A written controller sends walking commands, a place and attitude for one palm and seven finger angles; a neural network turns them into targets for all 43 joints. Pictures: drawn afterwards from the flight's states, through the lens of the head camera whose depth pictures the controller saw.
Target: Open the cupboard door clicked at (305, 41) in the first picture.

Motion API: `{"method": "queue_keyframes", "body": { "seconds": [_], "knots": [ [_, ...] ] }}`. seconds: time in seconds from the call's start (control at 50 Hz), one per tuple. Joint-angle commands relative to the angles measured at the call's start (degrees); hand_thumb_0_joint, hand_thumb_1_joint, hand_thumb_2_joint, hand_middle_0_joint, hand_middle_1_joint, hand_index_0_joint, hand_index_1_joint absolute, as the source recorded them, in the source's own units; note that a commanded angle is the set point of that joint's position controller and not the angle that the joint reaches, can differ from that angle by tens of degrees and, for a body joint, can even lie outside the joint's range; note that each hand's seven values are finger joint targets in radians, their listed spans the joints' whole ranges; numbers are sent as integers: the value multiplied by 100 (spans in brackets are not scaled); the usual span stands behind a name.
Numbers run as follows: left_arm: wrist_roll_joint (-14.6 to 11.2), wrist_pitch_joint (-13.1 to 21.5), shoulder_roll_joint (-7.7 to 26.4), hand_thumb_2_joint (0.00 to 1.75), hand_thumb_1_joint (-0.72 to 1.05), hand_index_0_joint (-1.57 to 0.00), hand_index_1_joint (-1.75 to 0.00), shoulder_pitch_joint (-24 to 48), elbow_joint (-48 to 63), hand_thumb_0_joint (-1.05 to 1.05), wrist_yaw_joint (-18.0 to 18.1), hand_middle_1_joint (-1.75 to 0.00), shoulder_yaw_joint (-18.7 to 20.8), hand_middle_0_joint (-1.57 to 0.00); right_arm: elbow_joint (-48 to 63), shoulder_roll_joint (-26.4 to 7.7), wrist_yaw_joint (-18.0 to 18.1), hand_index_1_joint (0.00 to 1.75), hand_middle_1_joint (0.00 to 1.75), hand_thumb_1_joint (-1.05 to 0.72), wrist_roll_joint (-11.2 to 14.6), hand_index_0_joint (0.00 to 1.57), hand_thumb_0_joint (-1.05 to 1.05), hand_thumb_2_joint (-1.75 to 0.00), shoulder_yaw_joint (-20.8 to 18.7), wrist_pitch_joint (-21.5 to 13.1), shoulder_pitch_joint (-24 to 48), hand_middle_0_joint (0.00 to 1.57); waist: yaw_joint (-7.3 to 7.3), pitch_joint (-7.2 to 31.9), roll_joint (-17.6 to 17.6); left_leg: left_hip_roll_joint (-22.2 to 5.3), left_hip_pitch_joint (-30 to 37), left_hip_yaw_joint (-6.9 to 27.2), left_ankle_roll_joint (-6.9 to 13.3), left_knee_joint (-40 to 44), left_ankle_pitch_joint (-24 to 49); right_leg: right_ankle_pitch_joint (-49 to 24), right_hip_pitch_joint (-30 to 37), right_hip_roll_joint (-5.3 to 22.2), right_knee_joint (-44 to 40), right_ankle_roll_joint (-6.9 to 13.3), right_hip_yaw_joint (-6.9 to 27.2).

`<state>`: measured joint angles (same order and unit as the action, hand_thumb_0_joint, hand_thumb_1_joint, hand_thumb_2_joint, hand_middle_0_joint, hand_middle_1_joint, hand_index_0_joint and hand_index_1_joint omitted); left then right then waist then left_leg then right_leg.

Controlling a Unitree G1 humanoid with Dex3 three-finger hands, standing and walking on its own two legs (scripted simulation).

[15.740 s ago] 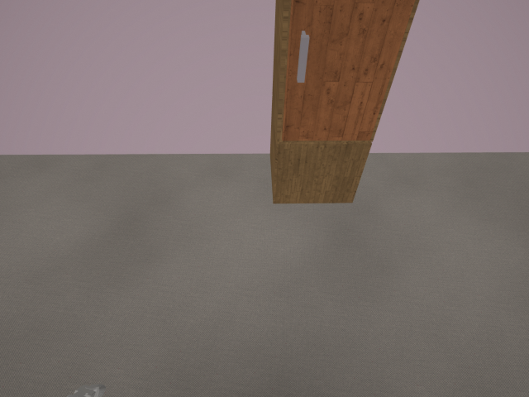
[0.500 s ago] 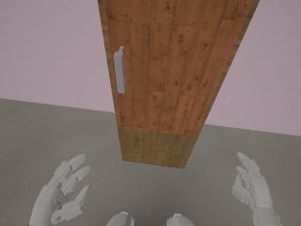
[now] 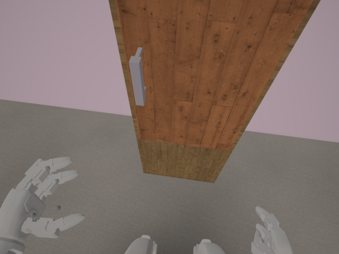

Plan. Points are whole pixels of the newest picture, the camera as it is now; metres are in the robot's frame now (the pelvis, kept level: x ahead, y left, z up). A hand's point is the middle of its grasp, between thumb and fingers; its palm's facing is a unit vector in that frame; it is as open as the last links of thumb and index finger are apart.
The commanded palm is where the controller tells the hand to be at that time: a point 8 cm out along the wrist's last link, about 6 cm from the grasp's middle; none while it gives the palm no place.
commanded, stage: raise the hand with hooked fingers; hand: left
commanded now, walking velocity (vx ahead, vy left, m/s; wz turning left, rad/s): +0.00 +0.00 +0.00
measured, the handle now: (140, 77) +0.53 +0.12 +0.10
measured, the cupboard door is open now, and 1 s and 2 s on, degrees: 0 0 0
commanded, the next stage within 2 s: move the hooked fingers beside the handle in 1.20 s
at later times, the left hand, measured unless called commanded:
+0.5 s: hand (38, 178) +0.24 +0.27 +0.09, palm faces -0.05 -1.00 -0.05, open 13.8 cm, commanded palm +0.23 +0.32 +0.10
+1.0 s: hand (44, 155) +0.28 +0.27 +0.10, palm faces -0.07 -1.00 -0.03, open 14.0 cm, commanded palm +0.26 +0.32 +0.11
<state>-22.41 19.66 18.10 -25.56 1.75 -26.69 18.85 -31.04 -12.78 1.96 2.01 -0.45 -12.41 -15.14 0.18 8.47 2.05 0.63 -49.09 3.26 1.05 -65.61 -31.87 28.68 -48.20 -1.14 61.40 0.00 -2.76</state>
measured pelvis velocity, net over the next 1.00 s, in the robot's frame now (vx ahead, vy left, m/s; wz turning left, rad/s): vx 0.00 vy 0.00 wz -0.01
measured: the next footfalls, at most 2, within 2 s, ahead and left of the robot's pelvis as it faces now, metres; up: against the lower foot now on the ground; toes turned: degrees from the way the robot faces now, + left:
none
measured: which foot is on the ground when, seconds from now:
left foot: down 0.00-1.00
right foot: down 0.00-1.00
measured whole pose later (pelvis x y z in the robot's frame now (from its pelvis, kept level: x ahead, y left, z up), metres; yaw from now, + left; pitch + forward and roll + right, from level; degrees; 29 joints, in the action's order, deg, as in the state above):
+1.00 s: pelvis +0.00 +0.00 +0.03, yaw -1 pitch +11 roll -2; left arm -21.8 12.8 26.1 1.1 -21.2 -33.0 24.7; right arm -28.2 -16.8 3.1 2.8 1.7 -9.7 -18.3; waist -0.9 6.4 0.7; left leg 0.2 -40.2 1.9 1.4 -56.1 -27.4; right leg 23.7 -39.7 -1.5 51.9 -0.2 -1.3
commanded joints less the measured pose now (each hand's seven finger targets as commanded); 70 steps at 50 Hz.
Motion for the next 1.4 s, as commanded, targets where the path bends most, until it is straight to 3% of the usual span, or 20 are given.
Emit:
{"method": "queue_keyframes", "body": {
  "seconds": [0.0, 0.04, 0.06, 0.14, 0.18, 0.34, 0.42, 0.54, 0.68, 0.74, 0.84, 0.88, 0.94, 1.0, 1.04, 1.18, 1.28, 1.3, 1.32, 1.38],
  "knots": [
    [-157, 418, 973, 44, -17, -28, -99, 280, 805, 0, -128, -99, 519, -28, 1066, -967, 110, 30, 30, -90, 69, 20, 0, -90, -334, -382, 338, 20, -29, 1170, -80, 8, 799, -7, -9, 1055, 2069, -1332, 973, -43, -837, 130, -52],
    [-185, 423, 1222, 42, -22, -28, -102, 616, 979, 0, -126, -102, 640, -28, 1099, -1015, 128, 30, 30, -90, 69, 20, 0, -90, -316, -393, 329, 20, 34, 1158, 315, 12, 976, 6, -26, 1116, 2167, -1339, 998, -71, -814, 198, -59],
    [-173, 433, 1268, 41, -24, -28, -103, 672, 1108, 0, -118, -103, 654, -28, 1103, -1013, 124, 30, 30, -90, 69, 20, 0, -90, -300, -386, 270, 20, 33, 1344, 353, -8, 1163, 13, -35, 1190, 2280, -1400, 1053, -66, -837, 189, -81],
    [-180, 298, 1401, 37, -34, -29, -110, 833, 816, 0, -13, -110, 807, -29, 1095, -1047, 127, 30, 30, -90, 79, 20, 0, -90, -280, -335, 223, 20, 51, 1103, 390, -22, 1224, 57, -74, 1338, 2295, -1377, 1091, -114, -915, 214, -152],
    [-145, 205, 1316, 35, -38, -29, -112, 986, 782, 0, -15, -112, 673, -29, 1138, -1056, 111, 30, 30, -90, 98, 20, 0, -90, -255, -285, 194, 20, 8, 1067, 611, -37, 1382, 53, -105, 1457, 2252, -1324, 1027, -98, -989, 187, -175],
    [-140, -134, 1708, 30, -50, -30, -120, 2104, 111, 0, -196, -120, 804, -30, 1195, -1165, 169, 30, 30, -90, 103, 20, 0, -90, -139, -203, 149, 20, -65, 809, 525, -33, 1419, 109, -90, 1698, 1792, -1084, 1114, -153, -1235, 231, -157],
    [-131, -221, 1819, 30, -50, -30, -120, 2610, -243, 0, -319, -120, 851, -30, 1162, -1168, 206, 30, 30, -90, 118, 20, 0, -90, -110, -181, 146, 20, -84, 867, 378, -38, 1483, 105, -72, 1803, 1662, -1015, 1185, -131, -1340, 204, -138],
    [-123, -295, 2172, 30, -50, -30, -120, 3334, -571, 0, -498, -120, 1020, -30, 1097, -1201, 245, 30, 30, -90, 119, 20, 0, -90, -78, -177, 100, 20, -27, 993, 567, -31, 1721, 110, -80, 1877, 1994, -1226, 1338, -156, -1390, 258, -104],
    [-152, -454, 2442, 30, -50, -30, -120, 3924, -1325, 0, -658, -120, 1222, -30, 1031, -1243, 287, 30, 30, -90, 133, 20, 0, -90, -72, -90, -20, 20, -36, 1078, 345, -20, 1681, 15, -47, 1960, 1947, -1283, 1510, -120, -1546, 214, -39],
    [-143, -481, 2175, 30, -50, -30, -120, 3728, -1432, 0, -756, -120, 972, -30, 1104, -1237, 252, 30, 30, -90, 142, 20, 0, -90, -96, -95, -28, 20, -11, 1016, 353, -2, 1693, 5, -40, 1957, 2041, -1357, 1519, -130, -1540, 242, -40],
    [-164, -393, 2438, 30, -50, -30, -120, 3626, -1256, 0, -673, -120, 1254, -30, 1132, -1256, 194, 30, 30, -90, 103, 20, 0, -90, -138, -51, -77, 20, 33, 1191, 214, 3, 1637, -76, -16, 1865, 2320, -1695, 1702, -142, -1510, 222, 14],
    [-154, -334, 2347, 30, -50, -30, -120, 3692, -1184, 0, -631, -120, 1186, -30, 1140, -1222, 188, 30, 30, -90, 117, 20, 0, -90, -131, -22, -88, 20, -11, 1166, 360, -9, 1690, -86, -24, 1906, 2224, -1612, 1598, -139, -1516, 199, 5],
    [-135, -235, 2522, 30, -50, -30, -120, 3797, -1011, 0, -549, -120, 1317, -30, 1133, -1228, 203, 30, 30, -90, 94, 20, 0, -90, -135, -17, -86, 20, 20, 1236, 457, -2, 1720, -87, -24, 1873, 2343, -1704, 1690, -146, -1479, 228, 32],
    [-115, -223, 2334, 30, -50, -30, -120, 3706, -1026, 0, -571, -120, 1153, -30, 1109, -1181, 204, 30, 30, -90, 120, 20, 0, -90, -124, -2, -101, 20, -41, 1252, 573, -10, 1803, -114, -22, 1885, 2326, -1746, 1637, -128, -1511, 189, 32],
    [-147, -268, 2360, 30, -50, -30, -120, 3801, -1117, 0, -597, -120, 1165, -30, 1100, -1203, 220, 30, 30, -90, 101, 20, 0, -90, -105, 1, -84, 20, -48, 1096, 440, 1, 1661, -91, -10, 1872, 2252, -1708, 1680, -145, -1526, 216, 37],
    [-144, -330, 2321, 30, -50, -30, -120, 3790, -1275, 0, -669, -120, 1131, -30, 1110, -1192, 240, 30, 30, -90, 123, 20, 0, -90, -99, 26, -82, 20, -78, 1195, 230, 5, 1600, -122, 19, 1837, 2136, -1718, 1713, -131, -1566, 170, 82],
    [-120, -303, 2347, 30, -50, -30, -120, 3850, -1250, 0, -684, -120, 1120, -30, 1107, -1185, 240, 30, 30, -90, 120, 20, 0, -90, -88, 25, -53, 20, -69, 1227, 347, 7, 1616, -138, 21, 1802, 2240, -1853, 1747, -121, -1531, 175, 100],
    [-99, -302, 2228, 30, -50, -30, -120, 4063, -1212, 0, -676, -120, 970, -30, 1088, -1171, 245, 30, 30, -90, 121, 20, 0, -90, -78, 23, -46, 20, -125, 1186, 438, 8, 1646, -125, 19, 1805, 2186, -1800, 1636, -114, -1522, 169, 81],
    [-100, -325, 2201, 30, -50, -30, -120, 4281, -1346, 0, -652, -120, 930, -30, 1042, -1187, 264, 30, 30, -90, 122, 20, 0, -90, -79, 31, -69, 20, -196, 1037, 261, -4, 1580, -108, 23, 1803, 2001, -1629, 1513, -118, -1557, 151, 67],
    [-51, -314, 2282, 30, -50, -30, -120, 4637, -1612, 0, -640, -120, 941, -30, 977, -1202, 302, 30, 30, -90, 116, 20, 0, -90, -66, 58, -104, 20, -186, 1124, 255, 9, 1489, -123, 27, 1775, 1839, -1472, 1572, -98, -1562, 166, 135]
  ]
}}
